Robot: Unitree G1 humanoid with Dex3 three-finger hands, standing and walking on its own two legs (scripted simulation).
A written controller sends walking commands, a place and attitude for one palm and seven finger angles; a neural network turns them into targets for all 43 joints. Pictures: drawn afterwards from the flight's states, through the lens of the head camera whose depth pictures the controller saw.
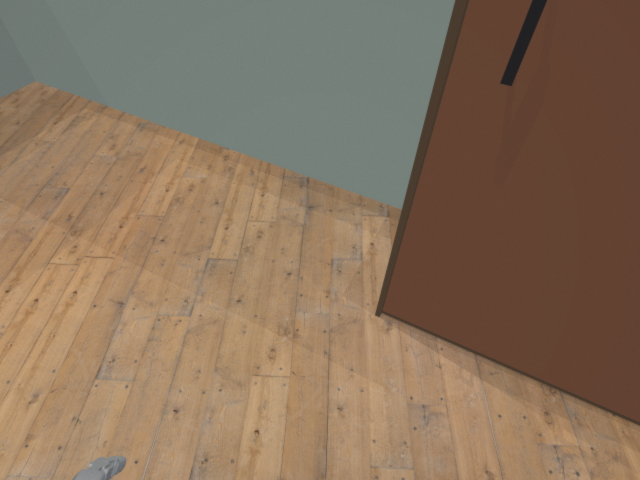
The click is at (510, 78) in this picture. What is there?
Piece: wardrobe's sliding door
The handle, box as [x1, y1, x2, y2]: [500, 0, 546, 85]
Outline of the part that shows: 546,0 532,0 500,83 511,85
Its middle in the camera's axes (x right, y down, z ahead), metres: +0.32 -0.33 +0.57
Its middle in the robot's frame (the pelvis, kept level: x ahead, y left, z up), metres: +0.70 -0.28 +0.27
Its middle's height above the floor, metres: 1.04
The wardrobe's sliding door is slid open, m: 0.00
